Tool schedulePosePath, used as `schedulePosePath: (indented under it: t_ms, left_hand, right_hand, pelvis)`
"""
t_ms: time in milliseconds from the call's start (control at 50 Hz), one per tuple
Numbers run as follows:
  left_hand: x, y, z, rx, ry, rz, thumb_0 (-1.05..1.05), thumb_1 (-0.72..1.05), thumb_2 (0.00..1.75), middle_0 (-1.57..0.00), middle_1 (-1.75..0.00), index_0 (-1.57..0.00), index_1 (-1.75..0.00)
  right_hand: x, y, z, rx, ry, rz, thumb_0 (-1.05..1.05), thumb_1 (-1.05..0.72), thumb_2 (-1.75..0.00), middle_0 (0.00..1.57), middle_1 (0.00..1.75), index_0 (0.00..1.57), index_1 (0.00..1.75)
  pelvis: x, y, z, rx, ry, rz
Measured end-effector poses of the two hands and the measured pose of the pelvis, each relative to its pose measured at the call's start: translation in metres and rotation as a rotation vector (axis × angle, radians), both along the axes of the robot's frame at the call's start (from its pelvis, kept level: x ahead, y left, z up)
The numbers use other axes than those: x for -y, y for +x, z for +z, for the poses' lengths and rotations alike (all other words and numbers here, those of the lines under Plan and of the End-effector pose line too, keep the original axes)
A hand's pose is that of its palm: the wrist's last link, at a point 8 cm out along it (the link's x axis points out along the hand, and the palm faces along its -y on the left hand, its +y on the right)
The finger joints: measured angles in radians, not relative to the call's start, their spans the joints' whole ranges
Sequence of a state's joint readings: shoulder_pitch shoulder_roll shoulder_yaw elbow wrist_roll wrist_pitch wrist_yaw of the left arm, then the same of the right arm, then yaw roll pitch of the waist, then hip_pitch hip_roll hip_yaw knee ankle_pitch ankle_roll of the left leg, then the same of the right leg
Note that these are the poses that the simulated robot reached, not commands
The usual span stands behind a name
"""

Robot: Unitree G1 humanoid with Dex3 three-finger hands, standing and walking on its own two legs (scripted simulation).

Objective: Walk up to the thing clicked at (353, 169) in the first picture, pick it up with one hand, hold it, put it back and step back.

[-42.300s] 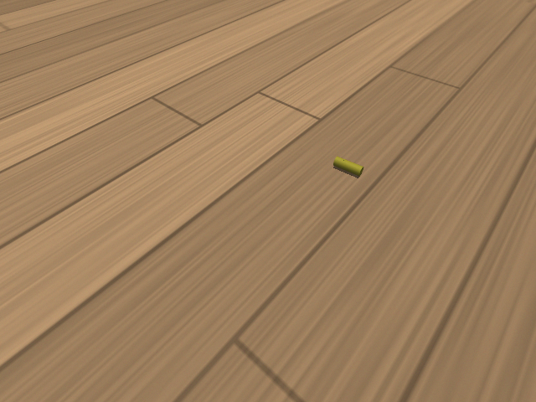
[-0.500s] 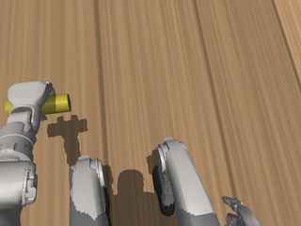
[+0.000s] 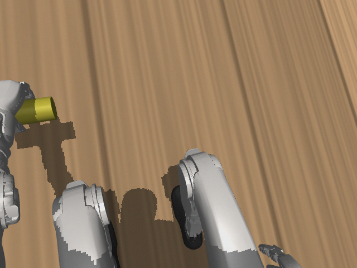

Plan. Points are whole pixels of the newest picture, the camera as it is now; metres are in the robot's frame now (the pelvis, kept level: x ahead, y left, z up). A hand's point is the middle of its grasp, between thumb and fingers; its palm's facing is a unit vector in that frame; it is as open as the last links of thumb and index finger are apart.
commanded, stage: crouch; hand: left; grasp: from above
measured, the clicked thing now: (16, 113) +0.50 +0.26 -0.20
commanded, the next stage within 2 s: lower in 0.34 s
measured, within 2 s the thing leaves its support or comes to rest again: neither
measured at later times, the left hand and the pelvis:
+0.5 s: hand (16, 114) +0.50 +0.27 -0.21, palm faces -0.47 -0.03 -0.88, open 8.5 cm; pelvis +0.00 +0.00 -0.03, yaw -2 degrees
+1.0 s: hand (26, 118) +0.51 +0.26 -0.27, palm faces -0.47 -0.03 -0.88, open 8.4 cm; pelvis +0.00 +0.01 -0.06, yaw -4 degrees
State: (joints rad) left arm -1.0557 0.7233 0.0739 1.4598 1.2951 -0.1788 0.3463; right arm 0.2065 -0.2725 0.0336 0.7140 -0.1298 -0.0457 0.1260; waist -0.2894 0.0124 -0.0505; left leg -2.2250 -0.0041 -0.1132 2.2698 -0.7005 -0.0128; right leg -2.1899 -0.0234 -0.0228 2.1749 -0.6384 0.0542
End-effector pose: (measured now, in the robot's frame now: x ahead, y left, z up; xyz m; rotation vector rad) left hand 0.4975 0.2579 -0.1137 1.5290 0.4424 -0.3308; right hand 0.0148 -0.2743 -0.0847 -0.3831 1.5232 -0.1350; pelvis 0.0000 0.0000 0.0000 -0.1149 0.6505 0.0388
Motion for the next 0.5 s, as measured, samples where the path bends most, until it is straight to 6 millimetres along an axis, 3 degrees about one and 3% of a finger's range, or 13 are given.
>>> schedulePosePath:
  t_ms: [220, 500]
  left_hand:
    - [-0.004, 0.007, -0.020, 0.008, 0.004, 0.010, 0.01, 0.22, 0.34, -0.81, -0.44, -0.84, -0.41]
    - [-0.007, 0.015, -0.040, -0.001, 0.005, 0.014, 0.01, 0.21, 0.33, -0.83, -0.42, -0.85, -0.38]
  right_hand:
    - [-0.007, -0.013, -0.014, -0.028, 0.009, 0.009, 0.00, -0.91, -0.90, 0.21, 0.30, 0.20, 0.30]
    - [-0.007, -0.009, -0.021, -0.040, 0.007, 0.032, 0.00, -0.91, -0.90, 0.20, 0.30, 0.20, 0.30]
  pelvis:
    - [-0.001, -0.002, -0.019, 0.013, -0.015, -0.006]
    - [-0.001, 0.000, -0.030, 0.019, -0.028, -0.011]
